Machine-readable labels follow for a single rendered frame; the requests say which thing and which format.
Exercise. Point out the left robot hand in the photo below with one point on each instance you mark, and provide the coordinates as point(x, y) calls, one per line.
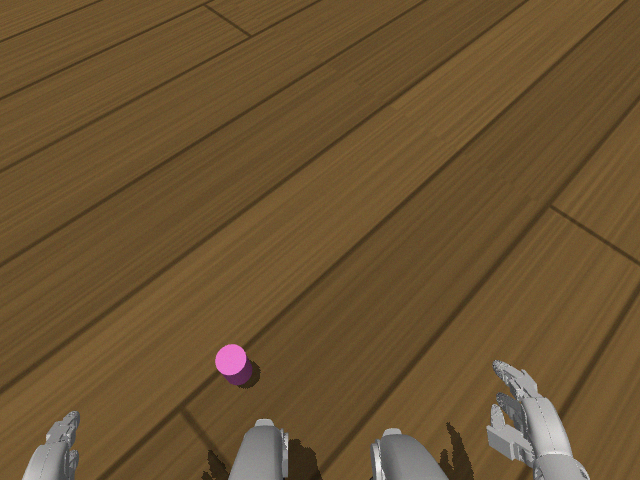
point(54, 460)

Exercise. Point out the right robot arm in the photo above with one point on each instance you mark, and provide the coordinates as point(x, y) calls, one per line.
point(558, 467)

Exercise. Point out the can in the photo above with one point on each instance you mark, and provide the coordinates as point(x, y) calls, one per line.
point(233, 363)

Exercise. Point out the right robot hand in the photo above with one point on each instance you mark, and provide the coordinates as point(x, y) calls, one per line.
point(535, 419)

